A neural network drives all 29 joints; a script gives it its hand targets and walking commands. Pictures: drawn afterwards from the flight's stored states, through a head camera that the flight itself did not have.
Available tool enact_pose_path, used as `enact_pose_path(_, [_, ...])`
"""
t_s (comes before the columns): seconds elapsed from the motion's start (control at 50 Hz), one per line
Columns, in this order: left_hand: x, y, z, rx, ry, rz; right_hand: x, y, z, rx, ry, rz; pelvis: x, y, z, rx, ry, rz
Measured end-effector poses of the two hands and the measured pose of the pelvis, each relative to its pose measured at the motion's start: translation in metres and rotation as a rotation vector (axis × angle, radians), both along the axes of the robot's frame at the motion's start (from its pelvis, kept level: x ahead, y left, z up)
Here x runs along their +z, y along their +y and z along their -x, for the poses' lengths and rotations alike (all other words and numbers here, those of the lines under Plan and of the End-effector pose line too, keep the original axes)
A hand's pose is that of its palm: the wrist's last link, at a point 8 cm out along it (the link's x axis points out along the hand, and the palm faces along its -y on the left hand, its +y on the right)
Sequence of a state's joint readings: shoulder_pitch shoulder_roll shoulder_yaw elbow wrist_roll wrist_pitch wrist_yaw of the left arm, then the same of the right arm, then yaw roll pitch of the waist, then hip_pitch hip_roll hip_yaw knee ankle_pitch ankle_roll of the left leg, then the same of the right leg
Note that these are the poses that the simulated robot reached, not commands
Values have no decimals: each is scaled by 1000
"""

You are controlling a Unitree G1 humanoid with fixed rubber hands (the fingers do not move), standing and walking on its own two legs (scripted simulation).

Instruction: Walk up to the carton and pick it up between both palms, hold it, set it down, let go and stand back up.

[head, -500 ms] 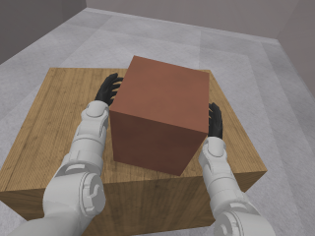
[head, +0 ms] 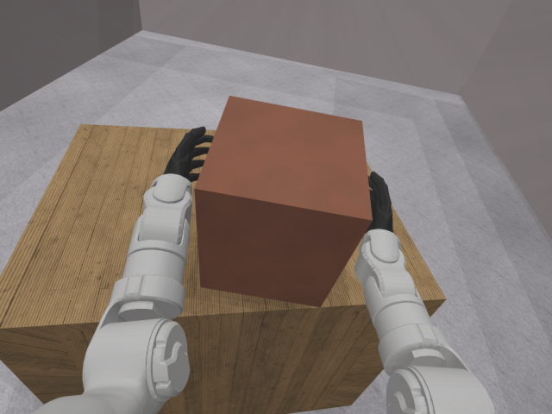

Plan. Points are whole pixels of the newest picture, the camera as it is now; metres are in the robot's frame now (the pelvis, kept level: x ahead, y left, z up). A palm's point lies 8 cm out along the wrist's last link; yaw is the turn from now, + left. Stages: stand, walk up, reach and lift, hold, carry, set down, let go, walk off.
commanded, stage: reach and lift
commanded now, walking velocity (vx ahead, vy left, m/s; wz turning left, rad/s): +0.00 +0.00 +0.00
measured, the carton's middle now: (277, 207) +0.42 +0.00 +0.10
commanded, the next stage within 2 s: hold in 1.66 s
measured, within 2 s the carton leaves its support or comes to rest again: neither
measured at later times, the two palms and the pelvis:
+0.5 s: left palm (178, 175) +0.39 +0.15 +0.18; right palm (385, 202) +0.38 -0.15 +0.16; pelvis +0.01 -0.02 +0.00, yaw +2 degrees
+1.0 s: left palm (159, 172) +0.34 +0.17 +0.21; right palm (391, 196) +0.35 -0.14 +0.20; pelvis +0.00 -0.02 +0.00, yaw +2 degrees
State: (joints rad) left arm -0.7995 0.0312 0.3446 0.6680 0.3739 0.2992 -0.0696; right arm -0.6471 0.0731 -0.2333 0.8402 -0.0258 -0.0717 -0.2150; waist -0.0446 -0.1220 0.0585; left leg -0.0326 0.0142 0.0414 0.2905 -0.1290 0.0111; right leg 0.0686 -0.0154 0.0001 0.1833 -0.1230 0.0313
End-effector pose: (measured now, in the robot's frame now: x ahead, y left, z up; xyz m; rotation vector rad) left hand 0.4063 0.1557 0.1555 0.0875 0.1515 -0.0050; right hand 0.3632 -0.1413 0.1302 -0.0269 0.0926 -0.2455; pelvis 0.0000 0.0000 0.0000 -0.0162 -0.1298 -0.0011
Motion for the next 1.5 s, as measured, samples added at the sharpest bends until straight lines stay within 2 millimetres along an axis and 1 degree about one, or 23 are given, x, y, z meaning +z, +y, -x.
enact_pose_path(0.08, [6,0,5,21,4,-18,4,-1,-2,24,8,3,0,-1,3,1,-17,-2])
enact_pose_path(0.16, [19,0,11,52,-13,-30,10,-1,-5,53,-9,-11,0,-3,2,8,-21,-3])
enact_pose_path(0.26, [38,-1,15,84,-50,-22,33,-3,-11,80,-51,-19,0,-9,-2,13,-28,-5])
enact_pose_path(0.32, [45,-1,15,100,-51,-11,45,-4,-16,96,-53,-23,0,-13,-6,17,-37,-7])
enact_pose_path(0.36, [46,-1,15,107,-46,-6,48,-5,-18,105,-48,-19,0,-16,-9,21,-46,-8])
enact_pose_path(0.4, [43,-2,16,113,-35,-3,49,-6,-19,114,-40,-14,-1,-18,-11,24,-58,-10])
enact_pose_path(0.48, [23,-3,19,123,32,11,35,-7,-20,125,22,-7,-1,-21,-14,29,-72,-12])
enact_pose_path(0.52, [17,-3,22,127,32,6,30,-7,-18,133,22,-13,-2,-22,-14,31,-71,-10])
enact_pose_path(0.56, [17,-4,27,127,11,3,29,-8,-15,136,1,-16,-2,-23,-15,36,-67,-8])
enact_pose_path(0.64, [22,-9,29,121,-16,-7,32,-13,-10,122,-27,-25,-3,-24,-14,46,-55,-6])
enact_pose_path(0.7, [32,-13,30,118,-32,-11,34,-17,-7,118,-44,-39,-2,-24,-14,41,-47,-7])
enact_pose_path(0.76, [43,-15,35,122,-60,-4,44,-18,-4,122,-74,-50,-2,-24,-14,31,-47,-6])
enact_pose_path(0.84, [53,-9,46,142,-66,12,58,-13,1,136,-82,-34,-3,-23,-11,25,-74,-7])
enact_pose_path(0.94, [52,3,59,170,-25,38,63,-1,7,164,-41,-2,-3,-22,-3,20,-90,-10])
enact_pose_path(1.0, [56,10,64,181,-25,45,68,6,9,173,-42,3,-3,-22,5,32,-86,-9])
enact_pose_path(1.1, [57,12,61,169,-9,46,70,8,11,162,-28,18,-2,-22,17,45,-73,-10])
enact_pose_path(1.18, [57,5,55,153,4,27,66,2,9,147,-14,3,-2,-19,23,45,-48,-10])
enact_pose_path(1.24, [60,-2,49,145,-2,15,68,-5,6,138,-22,-15,-2,-17,25,39,-32,-9])
enact_pose_path(1.3, [66,-8,46,147,-13,2,73,-11,1,140,-34,-29,-2,-16,22,26,-17,-7])
enact_pose_path(1.38, [74,-13,43,155,-19,6,84,-16,-4,146,-41,-27,-2,-18,14,15,-9,-8])
enact_pose_path(1.44, [76,-13,38,162,0,19,88,-17,-11,153,-22,-19,-1,-21,7,11,-11,-12])
enact_pose_path(1.5, [79,-10,35,167,-17,35,95,-13,-15,162,-39,-10,-1,-24,-1,14,-16,-11])
